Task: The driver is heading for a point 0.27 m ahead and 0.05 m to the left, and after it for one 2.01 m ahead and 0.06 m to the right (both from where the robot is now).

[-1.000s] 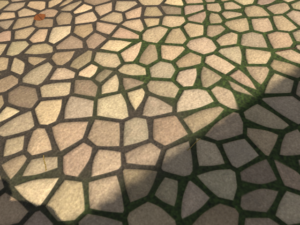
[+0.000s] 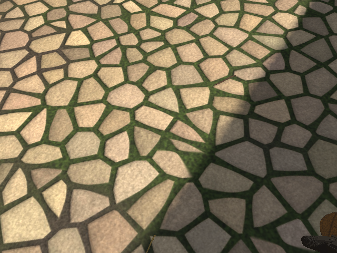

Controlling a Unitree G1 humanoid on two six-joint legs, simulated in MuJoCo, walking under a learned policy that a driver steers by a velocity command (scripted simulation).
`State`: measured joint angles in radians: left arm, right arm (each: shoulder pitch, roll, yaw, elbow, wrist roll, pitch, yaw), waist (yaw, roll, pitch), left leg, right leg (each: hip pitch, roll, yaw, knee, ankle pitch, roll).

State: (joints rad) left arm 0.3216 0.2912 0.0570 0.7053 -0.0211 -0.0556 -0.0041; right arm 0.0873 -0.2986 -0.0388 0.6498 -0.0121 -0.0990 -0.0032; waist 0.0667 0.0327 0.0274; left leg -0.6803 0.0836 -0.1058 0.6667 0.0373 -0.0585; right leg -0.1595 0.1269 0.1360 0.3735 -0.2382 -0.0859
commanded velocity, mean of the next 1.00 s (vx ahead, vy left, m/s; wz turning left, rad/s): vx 0.14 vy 0.00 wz -0.15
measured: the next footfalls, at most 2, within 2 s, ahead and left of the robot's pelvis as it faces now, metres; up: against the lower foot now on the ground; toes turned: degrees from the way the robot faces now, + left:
left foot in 0.12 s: +0.27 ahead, +0.14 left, +0.00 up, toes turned -6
right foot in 0.48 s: +0.25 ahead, -0.11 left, +0.00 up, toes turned -5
